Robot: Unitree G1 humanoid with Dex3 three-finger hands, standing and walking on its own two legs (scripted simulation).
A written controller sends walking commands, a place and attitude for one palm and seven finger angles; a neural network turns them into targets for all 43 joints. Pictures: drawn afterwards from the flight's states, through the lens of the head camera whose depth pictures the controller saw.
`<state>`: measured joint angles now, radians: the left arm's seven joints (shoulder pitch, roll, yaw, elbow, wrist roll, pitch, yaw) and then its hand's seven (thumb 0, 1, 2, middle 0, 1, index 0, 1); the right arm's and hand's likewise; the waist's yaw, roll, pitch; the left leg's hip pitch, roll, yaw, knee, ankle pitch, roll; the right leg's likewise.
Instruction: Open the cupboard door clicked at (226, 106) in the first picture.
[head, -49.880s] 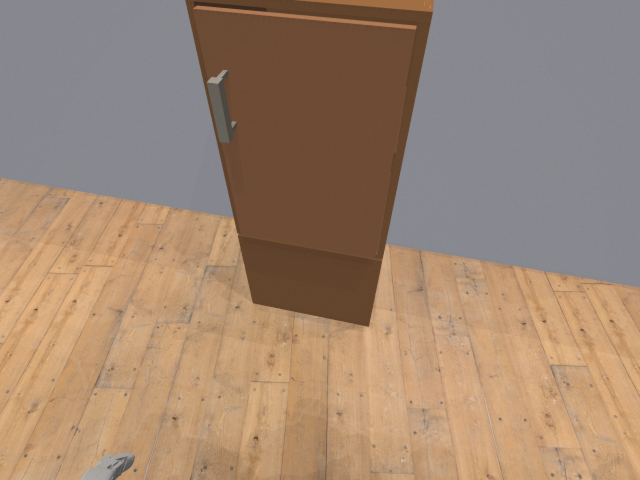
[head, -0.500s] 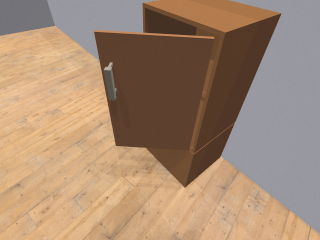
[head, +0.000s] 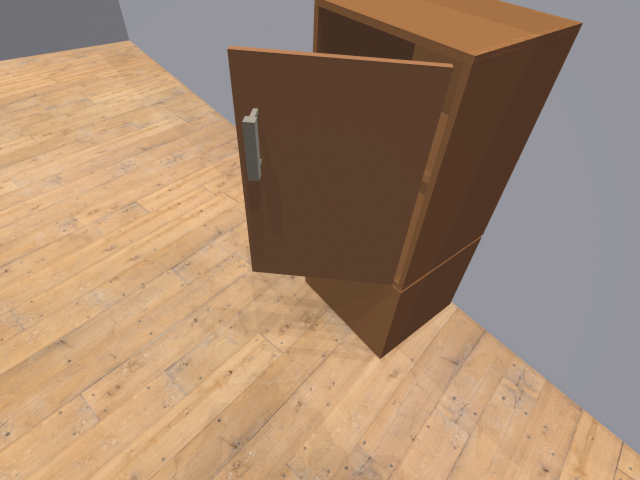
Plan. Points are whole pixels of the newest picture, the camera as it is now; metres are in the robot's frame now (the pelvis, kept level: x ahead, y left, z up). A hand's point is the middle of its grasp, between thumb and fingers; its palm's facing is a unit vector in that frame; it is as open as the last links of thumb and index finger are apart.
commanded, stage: come to a stop and stand still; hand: left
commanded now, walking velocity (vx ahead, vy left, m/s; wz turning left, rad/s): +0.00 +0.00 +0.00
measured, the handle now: (254, 144) +0.70 +0.18 +0.07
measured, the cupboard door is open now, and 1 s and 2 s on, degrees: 47 47 47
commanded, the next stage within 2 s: look again from close up in 1.04 s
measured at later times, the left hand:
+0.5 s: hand out of the picture -0.09 +0.20 -0.17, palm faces +0.08 -0.98 -0.20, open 7.4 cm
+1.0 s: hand out of the picture +0.01 +0.26 -0.16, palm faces -0.08 -0.96 -0.28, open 7.4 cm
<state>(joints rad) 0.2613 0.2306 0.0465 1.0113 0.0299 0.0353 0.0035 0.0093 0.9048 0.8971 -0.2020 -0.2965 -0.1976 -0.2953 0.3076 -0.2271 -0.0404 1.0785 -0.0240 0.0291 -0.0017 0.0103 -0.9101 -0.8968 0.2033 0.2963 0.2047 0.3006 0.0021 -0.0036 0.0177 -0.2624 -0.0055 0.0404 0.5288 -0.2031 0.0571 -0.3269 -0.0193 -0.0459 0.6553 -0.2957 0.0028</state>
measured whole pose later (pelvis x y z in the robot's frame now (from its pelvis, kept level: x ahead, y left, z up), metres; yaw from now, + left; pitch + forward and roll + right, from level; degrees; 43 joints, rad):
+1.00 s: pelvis -0.07 +0.05 +0.01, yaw -4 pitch -2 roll +0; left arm 0.20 0.25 0.02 1.06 0.02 0.00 0.03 0.01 0.91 0.90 -0.20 -0.30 -0.19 -0.29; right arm 0.22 -0.22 -0.03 1.11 -0.01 -0.02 -0.01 0.01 -0.91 -0.90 0.20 0.30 0.20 0.30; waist -0.03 0.00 0.05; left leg -0.20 -0.04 0.10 0.39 -0.16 0.08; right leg -0.14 -0.04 0.04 0.40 -0.23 0.04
